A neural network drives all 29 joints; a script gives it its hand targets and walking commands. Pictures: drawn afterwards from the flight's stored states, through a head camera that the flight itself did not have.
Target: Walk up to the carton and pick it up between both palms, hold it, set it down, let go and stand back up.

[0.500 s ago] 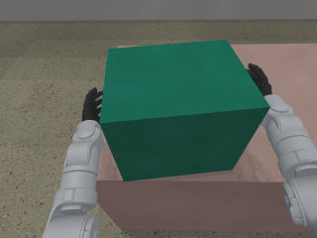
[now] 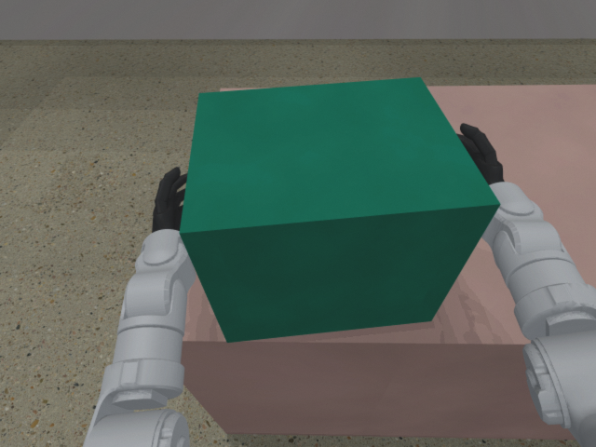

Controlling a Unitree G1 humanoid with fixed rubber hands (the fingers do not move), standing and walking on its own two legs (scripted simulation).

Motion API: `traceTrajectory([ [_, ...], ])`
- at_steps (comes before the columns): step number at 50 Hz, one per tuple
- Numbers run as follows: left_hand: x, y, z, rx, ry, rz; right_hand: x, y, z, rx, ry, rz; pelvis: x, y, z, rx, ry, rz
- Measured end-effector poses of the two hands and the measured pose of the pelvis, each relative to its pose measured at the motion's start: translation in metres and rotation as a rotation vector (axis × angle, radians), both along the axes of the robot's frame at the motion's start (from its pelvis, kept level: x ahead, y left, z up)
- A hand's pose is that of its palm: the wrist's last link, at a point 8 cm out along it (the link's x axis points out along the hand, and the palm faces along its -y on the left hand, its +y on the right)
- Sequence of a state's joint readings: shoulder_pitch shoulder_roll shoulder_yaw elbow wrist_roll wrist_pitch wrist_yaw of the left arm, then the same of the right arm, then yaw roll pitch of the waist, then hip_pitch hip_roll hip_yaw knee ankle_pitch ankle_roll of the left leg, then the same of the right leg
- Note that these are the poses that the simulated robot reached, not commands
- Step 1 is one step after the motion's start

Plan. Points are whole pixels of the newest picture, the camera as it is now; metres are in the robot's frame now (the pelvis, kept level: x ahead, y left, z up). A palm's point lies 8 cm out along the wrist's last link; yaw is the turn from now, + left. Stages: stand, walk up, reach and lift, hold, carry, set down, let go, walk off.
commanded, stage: reach and lift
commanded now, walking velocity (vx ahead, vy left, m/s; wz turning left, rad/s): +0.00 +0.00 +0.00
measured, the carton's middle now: (321, 213) +0.44 +0.03 +0.07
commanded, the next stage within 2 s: none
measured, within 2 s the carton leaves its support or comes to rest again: leaves its support in 0.50 s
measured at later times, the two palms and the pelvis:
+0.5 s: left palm (144, 237) +0.34 +0.24 +0.12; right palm (468, 188) +0.43 -0.16 +0.14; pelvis +0.01 +0.00 +0.00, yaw +3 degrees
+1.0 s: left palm (123, 217) +0.33 +0.25 +0.17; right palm (485, 168) +0.41 -0.15 +0.19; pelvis -0.01 +0.00 +0.00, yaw +4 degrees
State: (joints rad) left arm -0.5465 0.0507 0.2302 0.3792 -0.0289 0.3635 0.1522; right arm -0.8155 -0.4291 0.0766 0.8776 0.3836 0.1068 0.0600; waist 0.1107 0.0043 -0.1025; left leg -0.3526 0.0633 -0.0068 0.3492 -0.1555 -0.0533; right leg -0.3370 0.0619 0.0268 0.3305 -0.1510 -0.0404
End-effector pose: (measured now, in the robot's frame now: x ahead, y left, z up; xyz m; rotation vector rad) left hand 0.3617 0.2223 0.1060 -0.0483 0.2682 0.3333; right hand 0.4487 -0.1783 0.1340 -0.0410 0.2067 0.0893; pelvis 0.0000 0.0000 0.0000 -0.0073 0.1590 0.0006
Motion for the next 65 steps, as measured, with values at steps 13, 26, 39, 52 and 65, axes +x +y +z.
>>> traceTrajectory([
  [13,-0.009,0.006,0.006,0.02,-0.018,0.005,-0.006,0.007,0.001,-0.023,-0.025,0.013,0.003,0.001,0.001,-0.002,-0.01,0.015],
  [26,-0.028,0.022,0.017,0.051,-0.032,0.012,-0.018,0.024,0.008,-0.052,-0.058,0.037,0.006,0.005,0.002,0.002,-0.025,0.051],
  [39,-0.033,0.025,0.044,0.066,-0.029,0.001,-0.027,0.026,0.036,-0.024,-0.055,0.024,-0.006,0.005,0.003,-0.002,-0.076,0.065],
  [52,-0.033,0.028,0.065,0.032,-0.055,-0.037,-0.041,0.028,0.063,-0.024,-0.07,-0.021,-0.013,0.005,0.003,0.002,-0.11,0.066],
  [65,-0.025,0.039,0.089,0.048,-0.061,-0.082,-0.051,0.035,0.084,0.01,-0.071,-0.076,-0.011,0.019,0.003,-0.002,-0.138,0.084],
])
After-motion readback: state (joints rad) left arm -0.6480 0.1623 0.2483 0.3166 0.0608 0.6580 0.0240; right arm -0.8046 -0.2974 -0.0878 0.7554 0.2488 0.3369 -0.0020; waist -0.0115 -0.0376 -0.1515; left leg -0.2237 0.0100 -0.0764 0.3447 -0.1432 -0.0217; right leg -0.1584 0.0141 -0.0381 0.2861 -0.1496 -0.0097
